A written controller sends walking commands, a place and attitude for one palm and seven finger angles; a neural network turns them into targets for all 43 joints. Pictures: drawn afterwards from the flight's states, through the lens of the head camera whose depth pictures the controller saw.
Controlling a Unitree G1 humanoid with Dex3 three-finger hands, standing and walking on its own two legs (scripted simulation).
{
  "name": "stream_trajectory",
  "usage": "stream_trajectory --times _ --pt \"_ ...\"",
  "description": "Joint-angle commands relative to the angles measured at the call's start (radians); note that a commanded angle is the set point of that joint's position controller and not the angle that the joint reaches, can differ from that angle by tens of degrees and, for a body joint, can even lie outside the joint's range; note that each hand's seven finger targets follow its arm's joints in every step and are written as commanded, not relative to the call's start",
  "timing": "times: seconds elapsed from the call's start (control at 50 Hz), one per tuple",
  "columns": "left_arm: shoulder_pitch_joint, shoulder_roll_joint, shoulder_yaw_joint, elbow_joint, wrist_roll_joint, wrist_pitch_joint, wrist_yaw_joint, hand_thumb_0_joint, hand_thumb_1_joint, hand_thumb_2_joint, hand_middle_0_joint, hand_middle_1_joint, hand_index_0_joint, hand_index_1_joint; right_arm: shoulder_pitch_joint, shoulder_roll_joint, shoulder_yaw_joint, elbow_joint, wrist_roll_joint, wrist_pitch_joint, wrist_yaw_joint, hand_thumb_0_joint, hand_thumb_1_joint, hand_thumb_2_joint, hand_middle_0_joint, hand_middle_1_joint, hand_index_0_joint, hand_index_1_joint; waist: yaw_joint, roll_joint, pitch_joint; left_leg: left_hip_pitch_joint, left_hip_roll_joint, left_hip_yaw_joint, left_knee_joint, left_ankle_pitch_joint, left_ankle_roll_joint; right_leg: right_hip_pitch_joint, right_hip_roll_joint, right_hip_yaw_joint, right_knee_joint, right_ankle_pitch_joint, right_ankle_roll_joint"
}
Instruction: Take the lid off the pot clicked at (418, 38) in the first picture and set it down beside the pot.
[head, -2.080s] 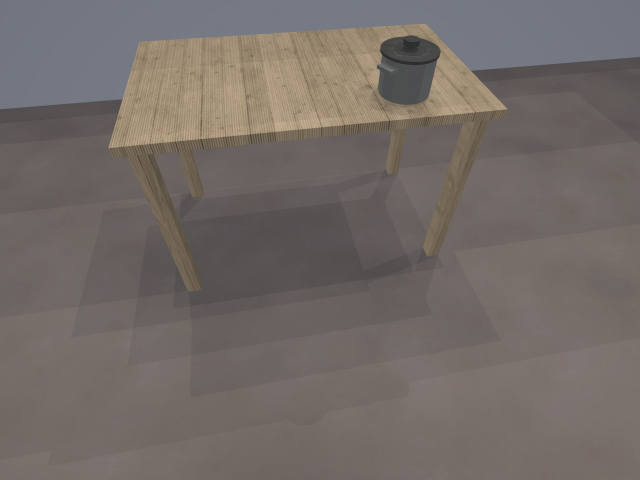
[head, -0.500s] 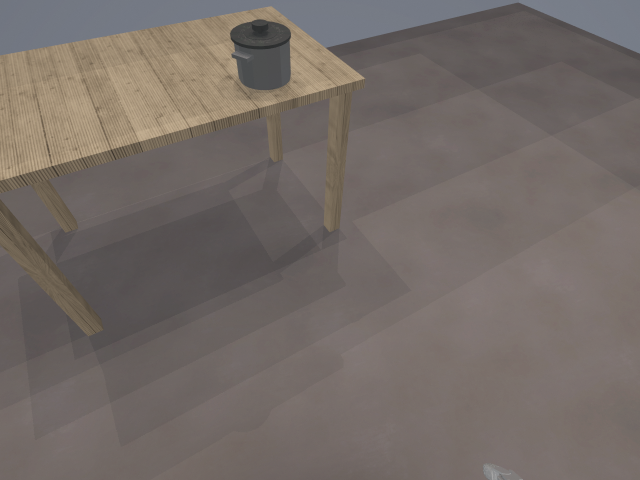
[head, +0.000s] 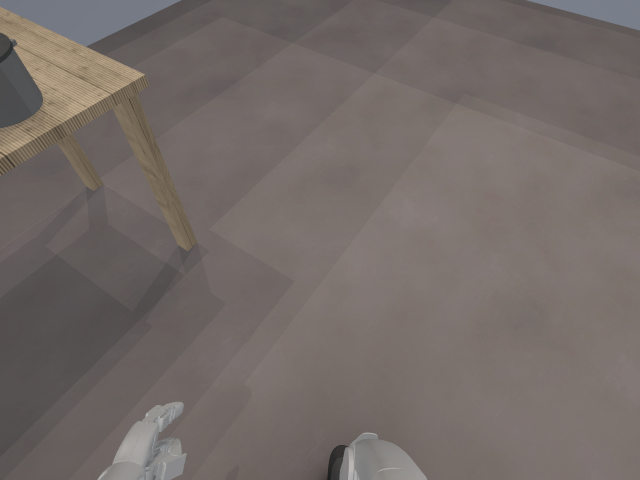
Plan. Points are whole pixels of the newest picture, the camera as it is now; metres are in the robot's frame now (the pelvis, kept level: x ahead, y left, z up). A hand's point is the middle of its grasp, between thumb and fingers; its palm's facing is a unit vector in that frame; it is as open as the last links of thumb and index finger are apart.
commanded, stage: walk to a spot facing it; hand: left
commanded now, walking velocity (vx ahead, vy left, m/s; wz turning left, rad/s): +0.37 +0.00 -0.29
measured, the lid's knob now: out of the picture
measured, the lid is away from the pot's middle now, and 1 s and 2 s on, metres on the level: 0.00 0.00 0.00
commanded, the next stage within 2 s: turn to face it in 0.94 s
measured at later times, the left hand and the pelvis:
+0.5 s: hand (177, 471) +0.15 +0.19 -0.14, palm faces +0.02 -0.98 -0.19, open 7.3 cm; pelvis +0.19 +0.00 +0.04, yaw -7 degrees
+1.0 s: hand (275, 235) +0.55 +0.09 -0.15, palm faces -0.30 -0.92 -0.26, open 7.3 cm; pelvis +0.39 -0.08 +0.00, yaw -19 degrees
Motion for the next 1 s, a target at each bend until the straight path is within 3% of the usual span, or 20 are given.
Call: stream_trajectory --times 0.0,0.04,0.1,0.28,0.38,0.42,0.46,0.48,0.5,0.52,0.58,0.6,0.66,0.8,0.84,0.88,0.9,0.92,0.94,0.98 --pt "0.147 0.171 0.05 -0.009 -0.01 0.003 0.049 0.0 0.9 0.9 -0.2 -0.3 -0.2 -0.3 -0.09 -0.107 -0.035 -0.136 -0.014 -0.031 -0.004 0.0 -0.9 -0.9 0.2 0.3 0.2 0.3 0.072 -0.023 -0.155 -0.402 0.039 -0.103 0.256 0.153 0.02 0.252 -0.326 0.505 -0.487 -0.405 -0.12" --pt "0.115 0.131 0.037 -0.004 -0.001 -0.01 0.054 0.0 0.9 0.9 -0.2 -0.3 -0.2 -0.3 -0.03 -0.074 -0.031 -0.106 -0.024 -0.005 -0.002 0.0 -0.9 -0.9 0.2 0.3 0.2 0.3 0.019 -0.003 -0.13 -0.323 0.035 -0.087 0.15 0.196 0.004 0.117 -0.26 0.393 -0.512 -0.301 -0.092" --pt "0.122 0.116 0.037 0.022 0.003 -0.018 0.055 0.0 0.9 0.9 -0.2 -0.3 -0.2 -0.3 -0.016 -0.051 -0.036 -0.112 -0.025 0.009 0.005 0.0 -0.9 -0.9 0.2 0.3 0.2 0.3 -0.002 -0.053 -0.13 -0.305 0.023 -0.067 0.016 0.248 -0.008 0.077 -0.215 0.341 -0.544 -0.303 -0.081" --pt "0.303 0.083 0.04 0.095 0.001 -0.037 0.055 0.0 0.9 0.9 -0.2 -0.3 -0.2 -0.3 -0.276 -0.035 -0.043 -0.188 -0.021 -0.021 0.023 0.0 -0.9 -0.9 0.2 0.3 0.2 0.3 0.094 -0.053 -0.078 -0.418 -0.02 -0.076 -0.3 0.254 -0.009 0.327 -0.228 0.442 -0.547 -0.268 -0.111" --pt "0.38 0.071 0.038 0.141 0.002 -0.042 0.059 0.0 0.9 0.9 -0.2 -0.3 -0.2 -0.3 -0.366 -0.022 -0.038 -0.206 -0.014 -0.039 0.025 0.0 -0.9 -0.9 0.2 0.3 0.2 0.3 0.119 -0.071 -0.061 -0.354 -0.065 -0.06 -0.457 0.206 0.007 0.435 -0.228 0.453 -0.496 -0.077 -0.109" --pt "0.385 0.073 0.039 0.157 0.001 -0.043 0.061 0.0 0.9 0.9 -0.2 -0.3 -0.2 -0.3 -0.35 -0.02 -0.036 -0.195 -0.012 -0.045 0.022 0.0 -0.9 -0.9 0.2 0.3 0.2 0.3 0.1 -0.047 -0.059 -0.261 -0.082 -0.035 -0.556 0.223 0.01 0.429 -0.216 0.424 -0.446 0.022 -0.091" --pt "0.362 0.058 0.037 0.168 -0.008 -0.044 0.057 0.0 0.9 0.9 -0.2 -0.3 -0.2 -0.3 -0.248 -0.038 -0.036 -0.148 -0.014 -0.055 0.007 0.0 -0.9 -0.9 0.2 0.3 0.2 0.3 0.044 -0.037 -0.095 0.017 -0.103 -0.006 -0.7 0.29 0.033 0.307 -0.142 0.341 -0.295 0.178 -0.039" --pt "0.351 0.031 0.033 0.162 -0.01 -0.046 0.052 0.0 0.9 0.9 -0.2 -0.3 -0.2 -0.3 -0.122 -0.092 -0.05 -0.103 -0.016 -0.062 -0.006 0.0 -0.9 -0.9 0.2 0.3 0.2 0.3 -0.014 0.051 -0.147 0.272 -0.007 -0.127 -0.745 0.264 0.077 0.13 -0.085 0.29 -0.093 0.178 -0.003" --pt "0.351 -0.013 0.025 0.147 -0.012 -0.049 0.041 0.0 0.9 0.9 -0.2 -0.3 -0.2 -0.3 0.017 -0.203 -0.078 -0.074 -0.026 -0.063 -0.01 0.0 -0.9 -0.9 0.2 0.3 0.2 0.3 -0.05 0.277 -0.217 0.457 0.26 -0.457 -0.825 0.243 0.185 -0.111 0.026 0.151 0.219 -0.17 0.048" --pt "0.308 0.016 0.027 0.124 0.0 -0.059 0.045 0.0 0.9 0.9 -0.2 -0.3 -0.2 -0.3 0.047 -0.207 -0.073 -0.074 -0.019 -0.053 -0.01 0.0 -0.9 -0.9 0.2 0.3 0.2 0.3 -0.057 0.234 -0.174 0.402 0.366 -0.545 -0.899 0.188 0.259 -0.2 0.007 0.12 0.406 -0.376 0.058" --pt "0.253 -0.013 0.036 0.14 0.013 -0.026 0.03 0.0 0.9 0.9 -0.2 -0.3 -0.2 -0.3 -0.112 -0.074 -0.037 -0.095 -0.012 -0.06 -0.013 0.0 -0.9 -0.9 0.2 0.3 0.2 0.3 0.024 0.087 0.01 0.106 0.259 -0.335 -0.985 0.131 0.207 -0.227 -0.109 0.166 0.508 -0.182 0.078" --pt "0.28 -0.028 0.034 0.151 0.015 -0.016 0.026 0.0 0.9 0.9 -0.2 -0.3 -0.2 -0.3 -0.136 -0.055 -0.032 -0.088 -0.01 -0.067 -0.013 0.0 -0.9 -0.9 0.2 0.3 0.2 0.3 0.055 0.103 0.008 0.066 0.221 -0.243 -0.987 0.216 0.18 -0.197 -0.119 0.159 0.489 -0.132 0.087" --pt "0.297 -0.063 0.032 0.151 0.016 0.007 0.02 0.0 0.9 0.9 -0.2 -0.3 -0.2 -0.3 -0.126 -0.052 -0.037 -0.077 -0.008 -0.081 -0.015 0.0 -0.9 -0.9 0.2 0.3 0.2 0.3 0.082 0.134 -0.02 0.062 0.17 -0.073 -0.983 0.393 0.177 -0.173 -0.133 0.119 0.399 -0.064 0.109" --pt "0.092 -0.054 0.026 0.088 0.01 0.009 0.006 0.0 0.9 0.9 -0.2 -0.3 -0.2 -0.3 -0.04 -0.1 -0.044 -0.021 -0.018 -0.068 -0.01 0.0 -0.9 -0.9 0.2 0.3 0.2 0.3 0.032 0.153 0.039 0.082 0.158 0.078 -0.932 0.539 0.141 -0.041 -0.096 -0.017 0.015 0.033 0.098" --pt "0.107 -0.035 0.032 0.091 0.011 0.007 0.005 0.0 0.9 0.9 -0.2 -0.3 -0.2 -0.3 -0.049 -0.113 -0.048 -0.014 -0.019 -0.061 -0.012 0.0 -0.9 -0.9 0.2 0.3 0.2 0.3 0.056 0.162 0.023 0.093 0.168 0.104 -0.859 0.638 0.128 0.051 -0.07 -0.033 -0.022 0.004 0.075" --pt "0.289 0.011 0.043 0.144 0.015 -0.006 0.011 0.0 0.9 0.9 -0.2 -0.3 -0.2 -0.3 -0.08 -0.138 -0.05 -0.016 -0.017 -0.053 -0.01 0.0 -0.9 -0.9 0.2 0.3 0.2 0.3 0.151 0.143 -0.087 0.078 0.135 0.149 -0.563 0.851 0.096 0.32 -0.007 -0.072 -0.104 -0.03 0.042" --pt "0.427 0.072 0.059 0.188 0.018 -0.019 0.021 0.0 0.9 0.9 -0.2 -0.3 -0.2 -0.3 -0.068 -0.115 -0.044 -0.016 -0.01 -0.052 0.0 0.0 -0.9 -0.9 0.2 0.3 0.2 0.3 0.207 0.022 -0.192 -0.062 0.084 0.163 -0.323 0.761 0.065 0.563 -0.026 -0.02 -0.135 -0.017 0.022" --pt "0.518 0.187 0.091 0.206 0.017 -0.031 0.037 0.0 0.9 0.9 -0.2 -0.3 -0.2 -0.3 -0.026 -0.034 -0.03 -0.043 0.008 -0.056 0.003 0.0 -0.9 -0.9 0.2 0.3 0.2 0.3 0.224 -0.225 -0.32 -0.337 -0.043 0.15 0.04 0.163 0.022 0.782 -0.34 0.436 -0.236 -0.036 -0.093" --pt "0.53 0.242 0.093 0.207 -0.011 -0.024 0.041 0.0 0.9 0.9 -0.2 -0.3 -0.2 -0.3 -0.094 -0.034 -0.034 -0.077 0.013 -0.053 -0.007 0.0 -0.9 -0.9 0.2 0.3 0.2 0.3 0.215 -0.179 -0.341 -0.439 -0.072 0.011 0.247 -0.099 0.027 0.753 -0.482 0.675 -0.397 0.003 -0.171" --pt "0.329 0.176 0.072 0.152 -0.006 -0.023 0.054 0.0 0.9 0.9 -0.2 -0.3 -0.2 -0.3 -0.142 -0.053 -0.04 -0.072 -0.002 -0.046 -0.004 0.0 -0.9 -0.9 0.2 0.3 0.2 0.3 0.145 -0.111 -0.231 -0.449 0.013 -0.091 0.304 0.078 0.032 0.479 -0.434 0.567 -0.455 -0.231 -0.13"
